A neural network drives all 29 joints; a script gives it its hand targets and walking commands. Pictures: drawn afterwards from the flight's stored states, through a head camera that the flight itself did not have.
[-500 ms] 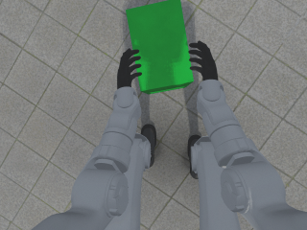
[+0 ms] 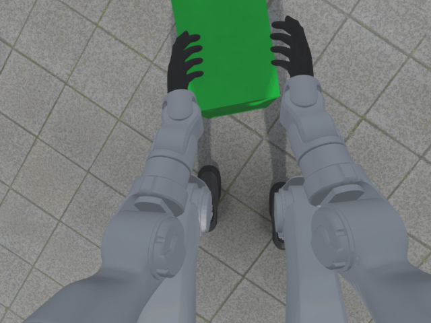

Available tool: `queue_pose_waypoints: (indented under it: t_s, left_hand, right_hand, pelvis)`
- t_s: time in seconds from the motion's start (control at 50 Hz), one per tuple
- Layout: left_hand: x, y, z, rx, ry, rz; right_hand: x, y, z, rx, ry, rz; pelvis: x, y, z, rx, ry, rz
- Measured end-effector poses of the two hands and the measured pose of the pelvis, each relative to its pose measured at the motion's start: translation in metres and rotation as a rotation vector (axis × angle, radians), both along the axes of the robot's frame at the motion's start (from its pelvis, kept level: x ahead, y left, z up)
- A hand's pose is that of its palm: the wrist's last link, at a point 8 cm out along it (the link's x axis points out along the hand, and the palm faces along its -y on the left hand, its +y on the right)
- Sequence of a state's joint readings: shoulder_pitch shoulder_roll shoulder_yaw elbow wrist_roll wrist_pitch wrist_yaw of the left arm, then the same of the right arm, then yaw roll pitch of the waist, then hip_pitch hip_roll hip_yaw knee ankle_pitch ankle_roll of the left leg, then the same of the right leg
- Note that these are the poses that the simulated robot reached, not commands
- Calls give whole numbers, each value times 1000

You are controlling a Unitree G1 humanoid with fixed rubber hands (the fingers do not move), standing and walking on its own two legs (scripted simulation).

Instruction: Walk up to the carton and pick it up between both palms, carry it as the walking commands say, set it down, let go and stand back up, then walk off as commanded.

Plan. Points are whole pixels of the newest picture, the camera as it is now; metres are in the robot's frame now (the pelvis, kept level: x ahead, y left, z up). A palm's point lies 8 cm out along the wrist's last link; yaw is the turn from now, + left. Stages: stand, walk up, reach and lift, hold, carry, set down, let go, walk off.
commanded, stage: set down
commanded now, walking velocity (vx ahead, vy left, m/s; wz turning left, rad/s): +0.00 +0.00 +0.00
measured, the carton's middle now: (227, 55) +0.57 +0.03 -0.39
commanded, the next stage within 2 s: none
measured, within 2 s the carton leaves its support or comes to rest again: neither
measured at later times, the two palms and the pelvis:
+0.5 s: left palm (182, 64) +0.51 +0.09 -0.18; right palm (309, 61) +0.51 -0.12 -0.19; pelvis -0.02 -0.01 -0.07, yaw +0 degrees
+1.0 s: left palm (181, 62) +0.51 +0.09 -0.18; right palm (310, 84) +0.48 -0.13 -0.24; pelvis -0.04 -0.01 -0.10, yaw -1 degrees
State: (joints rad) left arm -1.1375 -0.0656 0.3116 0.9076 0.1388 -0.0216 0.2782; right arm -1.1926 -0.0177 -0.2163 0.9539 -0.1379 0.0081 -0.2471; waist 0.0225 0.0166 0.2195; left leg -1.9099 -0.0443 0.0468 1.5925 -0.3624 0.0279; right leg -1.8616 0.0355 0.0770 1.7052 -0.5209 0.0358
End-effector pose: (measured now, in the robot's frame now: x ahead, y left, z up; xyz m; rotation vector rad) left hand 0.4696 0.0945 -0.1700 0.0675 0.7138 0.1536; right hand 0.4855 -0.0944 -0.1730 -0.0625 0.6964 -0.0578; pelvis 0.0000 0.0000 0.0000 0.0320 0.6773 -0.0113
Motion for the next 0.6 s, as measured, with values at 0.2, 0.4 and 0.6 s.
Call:
queue_pose_waypoints:
  t_s: [0.2, 0.4, 0.6]
  left_hand:
    - [21, -3, -3, -26, -35, -29]
    - [34, -2, -6, -41, -74, -67]
    - [36, -2, -7, -37, -86, -88]
  right_hand:
    - [12, -11, -9, 31, 24, -16]
    - [20, -19, -20, 58, 52, 4]
    - [18, -25, -24, 87, 40, 47]
  pelvis:
    - [-13, 1, -25, 0, -65, -11]
    - [-21, -3, -53, 4, -140, -11]
    - [-28, -7, -80, 11, -224, -18]
